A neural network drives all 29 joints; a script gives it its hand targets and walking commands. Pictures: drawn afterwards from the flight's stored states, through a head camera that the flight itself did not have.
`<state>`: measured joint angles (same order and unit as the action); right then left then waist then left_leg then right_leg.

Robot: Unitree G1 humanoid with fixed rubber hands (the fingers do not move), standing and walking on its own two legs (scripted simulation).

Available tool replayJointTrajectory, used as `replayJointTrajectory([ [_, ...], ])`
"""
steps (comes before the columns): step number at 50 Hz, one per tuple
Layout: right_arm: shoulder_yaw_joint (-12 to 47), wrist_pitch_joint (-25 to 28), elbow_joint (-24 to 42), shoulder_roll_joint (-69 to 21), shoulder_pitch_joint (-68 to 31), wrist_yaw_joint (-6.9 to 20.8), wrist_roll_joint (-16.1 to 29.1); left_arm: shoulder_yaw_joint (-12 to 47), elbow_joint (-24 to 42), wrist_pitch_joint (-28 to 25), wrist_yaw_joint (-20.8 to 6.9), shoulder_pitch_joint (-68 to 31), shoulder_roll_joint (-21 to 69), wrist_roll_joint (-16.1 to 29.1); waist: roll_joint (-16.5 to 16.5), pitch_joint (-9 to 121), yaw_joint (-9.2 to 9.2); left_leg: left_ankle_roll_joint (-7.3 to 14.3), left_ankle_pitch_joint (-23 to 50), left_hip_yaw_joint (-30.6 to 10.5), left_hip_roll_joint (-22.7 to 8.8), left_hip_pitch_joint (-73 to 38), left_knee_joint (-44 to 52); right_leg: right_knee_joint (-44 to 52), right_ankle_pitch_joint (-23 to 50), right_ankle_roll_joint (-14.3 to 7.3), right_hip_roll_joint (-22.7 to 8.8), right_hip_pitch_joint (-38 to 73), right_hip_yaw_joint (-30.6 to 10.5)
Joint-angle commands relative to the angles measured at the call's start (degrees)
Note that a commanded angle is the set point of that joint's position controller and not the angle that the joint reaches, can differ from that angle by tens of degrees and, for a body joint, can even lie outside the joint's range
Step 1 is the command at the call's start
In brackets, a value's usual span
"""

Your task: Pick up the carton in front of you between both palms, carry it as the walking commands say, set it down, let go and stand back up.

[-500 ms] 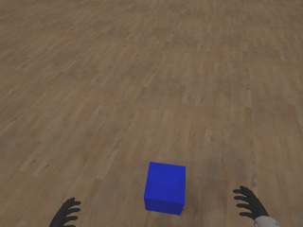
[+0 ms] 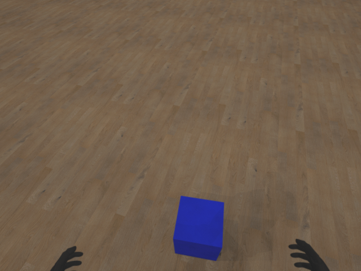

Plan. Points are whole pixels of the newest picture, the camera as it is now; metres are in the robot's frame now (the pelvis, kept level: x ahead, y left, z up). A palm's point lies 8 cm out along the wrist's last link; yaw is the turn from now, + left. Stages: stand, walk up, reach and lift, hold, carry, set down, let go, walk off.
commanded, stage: stand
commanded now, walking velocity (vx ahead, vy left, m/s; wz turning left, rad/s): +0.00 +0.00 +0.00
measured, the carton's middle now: (198, 228) +0.41 -0.07 -0.65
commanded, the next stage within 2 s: none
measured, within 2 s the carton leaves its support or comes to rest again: neither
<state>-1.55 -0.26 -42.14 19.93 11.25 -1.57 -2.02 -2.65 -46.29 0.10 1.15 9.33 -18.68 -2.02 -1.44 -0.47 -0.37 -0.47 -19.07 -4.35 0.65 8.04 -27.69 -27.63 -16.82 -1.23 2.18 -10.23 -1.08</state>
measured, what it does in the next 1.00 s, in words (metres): stands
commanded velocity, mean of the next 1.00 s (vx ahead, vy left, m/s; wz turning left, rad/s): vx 0.00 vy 0.00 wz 0.00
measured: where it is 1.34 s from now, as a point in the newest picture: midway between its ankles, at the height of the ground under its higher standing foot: outside the picture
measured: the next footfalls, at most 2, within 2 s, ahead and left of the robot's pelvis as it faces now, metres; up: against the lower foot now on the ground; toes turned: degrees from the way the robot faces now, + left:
none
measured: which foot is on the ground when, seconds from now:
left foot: down 0.00-1.00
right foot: down 0.00-1.00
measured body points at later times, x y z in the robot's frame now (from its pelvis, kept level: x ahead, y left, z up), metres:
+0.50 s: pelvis -0.02 +0.01 +0.01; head -0.02 +0.00 +0.46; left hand +0.09 +0.31 -0.10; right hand +0.10 -0.30 -0.10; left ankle -0.05 +0.13 -0.74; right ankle -0.02 -0.11 -0.74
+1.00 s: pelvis -0.03 +0.01 +0.01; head -0.03 +0.00 +0.46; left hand +0.07 +0.32 -0.10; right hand +0.07 -0.30 -0.11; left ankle -0.05 +0.13 -0.74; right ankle -0.02 -0.11 -0.74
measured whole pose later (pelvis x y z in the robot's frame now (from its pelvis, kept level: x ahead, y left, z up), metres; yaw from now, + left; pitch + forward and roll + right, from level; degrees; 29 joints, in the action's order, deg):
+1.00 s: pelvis -0.03 +0.01 +0.01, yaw +0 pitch -3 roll +0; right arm -0.2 0.7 -55.4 22.2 8.9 -0.9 -1.0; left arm -1.1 -58.1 -0.5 0.4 7.2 -21.5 -0.9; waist -0.9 -2.0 -0.4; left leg -0.1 -12.9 -3.8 1.1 4.9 -20.6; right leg -20.7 -10.8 -0.4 1.2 -7.2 -1.7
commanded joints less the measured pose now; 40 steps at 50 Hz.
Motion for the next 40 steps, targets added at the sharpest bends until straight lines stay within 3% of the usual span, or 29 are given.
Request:
replayJointTrajectory([
  [1, -1.91, 1.02, 2.04, 8.69, -1.44, -0.32, 0.09, -1.96, 1.98, -0.78, 0.16, -1.74, -9.25, 0.15, 0.45, 2.87, -0.01, 0.85, 20.84, -3.27, -4.95, 0.58, 3.34, 3.29, 19.61, -0.11, -6.28, 3.22, -4.95],
  [18, -1.27, 1.52, -3.47, 10.08, -2.73, 0.01, 0.31, -1.30, -2.93, -0.99, -0.33, -2.56, -10.53, 0.62, 1.07, 0.39, -0.14, 1.34, 13.93, -4.17, -5.32, 0.74, 7.55, 7.14, 13.23, -0.21, -7.00, 3.31, -6.06],
  [40, -0.59, 1.58, -9.56, 11.28, -3.64, 0.36, 0.89, -0.40, -8.29, -1.15, -0.51, -3.63, -12.17, 1.07, 1.16, -0.22, -0.08, 1.64, 12.70, -4.44, -5.82, 0.08, 10.20, 9.72, 12.09, -0.27, -7.70, 4.22, -6.66],
])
